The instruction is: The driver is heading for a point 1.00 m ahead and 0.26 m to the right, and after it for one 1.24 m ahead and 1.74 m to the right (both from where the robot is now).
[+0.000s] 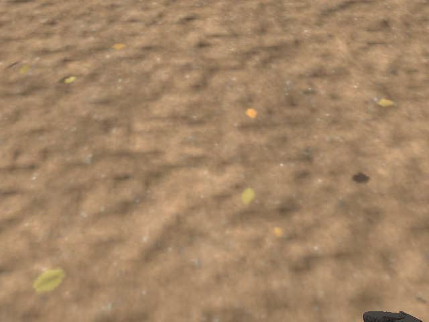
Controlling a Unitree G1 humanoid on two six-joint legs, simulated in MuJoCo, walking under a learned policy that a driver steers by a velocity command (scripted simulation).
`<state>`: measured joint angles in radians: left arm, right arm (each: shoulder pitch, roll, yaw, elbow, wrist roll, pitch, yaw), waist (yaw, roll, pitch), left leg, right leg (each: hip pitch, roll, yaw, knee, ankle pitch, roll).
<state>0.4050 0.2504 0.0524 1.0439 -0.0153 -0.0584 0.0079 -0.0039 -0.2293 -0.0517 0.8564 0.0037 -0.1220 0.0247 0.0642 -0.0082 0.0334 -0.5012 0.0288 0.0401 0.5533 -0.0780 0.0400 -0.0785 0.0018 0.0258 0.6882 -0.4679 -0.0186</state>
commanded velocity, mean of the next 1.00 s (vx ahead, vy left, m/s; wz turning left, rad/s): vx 0.50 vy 0.00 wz -0.46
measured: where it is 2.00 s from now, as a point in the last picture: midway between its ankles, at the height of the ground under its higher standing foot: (329, 195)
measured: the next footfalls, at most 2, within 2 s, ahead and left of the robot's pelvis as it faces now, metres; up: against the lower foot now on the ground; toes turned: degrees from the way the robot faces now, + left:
right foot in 0.50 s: +0.41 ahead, -0.17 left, +0.00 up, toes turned -20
left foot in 1.00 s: +0.76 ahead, -0.12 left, +0.00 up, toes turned -29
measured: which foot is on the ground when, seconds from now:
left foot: down 0.00-0.50, up 0.52-0.98, down 1.00-1.00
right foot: up 0.00-0.48, down 0.50-1.00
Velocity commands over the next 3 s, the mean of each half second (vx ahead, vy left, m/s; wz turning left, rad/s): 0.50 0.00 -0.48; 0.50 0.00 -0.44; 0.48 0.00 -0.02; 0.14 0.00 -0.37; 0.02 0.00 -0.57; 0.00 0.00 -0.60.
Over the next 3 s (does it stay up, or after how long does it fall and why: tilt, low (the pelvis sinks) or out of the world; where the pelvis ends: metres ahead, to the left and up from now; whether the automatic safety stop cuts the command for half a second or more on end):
stays up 0.89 -0.35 0.02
